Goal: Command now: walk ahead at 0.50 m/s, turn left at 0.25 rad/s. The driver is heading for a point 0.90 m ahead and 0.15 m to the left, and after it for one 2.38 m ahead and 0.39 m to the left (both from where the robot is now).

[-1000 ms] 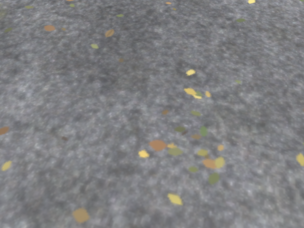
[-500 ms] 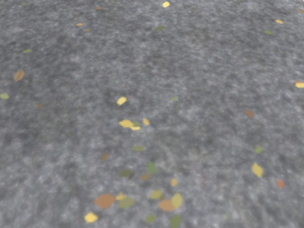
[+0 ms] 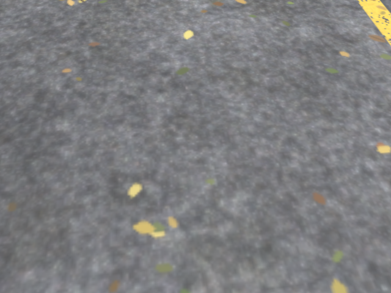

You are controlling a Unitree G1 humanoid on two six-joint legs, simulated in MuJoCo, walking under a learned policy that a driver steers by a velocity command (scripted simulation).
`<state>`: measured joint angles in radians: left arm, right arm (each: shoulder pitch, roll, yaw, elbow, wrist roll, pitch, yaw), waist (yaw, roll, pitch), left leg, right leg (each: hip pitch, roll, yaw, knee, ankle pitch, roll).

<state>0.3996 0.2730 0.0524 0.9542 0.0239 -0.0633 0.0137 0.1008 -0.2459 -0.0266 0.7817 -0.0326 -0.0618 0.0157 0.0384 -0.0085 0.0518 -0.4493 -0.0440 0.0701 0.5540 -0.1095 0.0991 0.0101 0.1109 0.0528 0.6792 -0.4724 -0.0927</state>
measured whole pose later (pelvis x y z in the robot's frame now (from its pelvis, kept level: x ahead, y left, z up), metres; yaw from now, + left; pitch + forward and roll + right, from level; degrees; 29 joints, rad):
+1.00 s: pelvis +0.50 +0.09 +0.01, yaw +22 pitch +2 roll -2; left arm 0.48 0.23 0.03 0.96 0.01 -0.07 -0.01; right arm 0.02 -0.23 0.00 0.72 -0.05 -0.06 0.03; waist 0.09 0.02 0.02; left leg -0.42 0.01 0.05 0.51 -0.11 0.06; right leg -0.02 0.01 -0.04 0.44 -0.42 -0.01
